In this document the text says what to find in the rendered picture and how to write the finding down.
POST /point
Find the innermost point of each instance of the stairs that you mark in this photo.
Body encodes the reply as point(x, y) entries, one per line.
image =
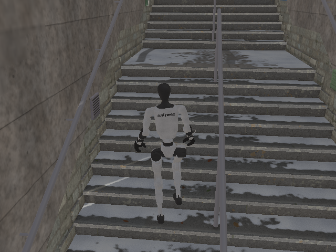
point(209, 27)
point(244, 219)

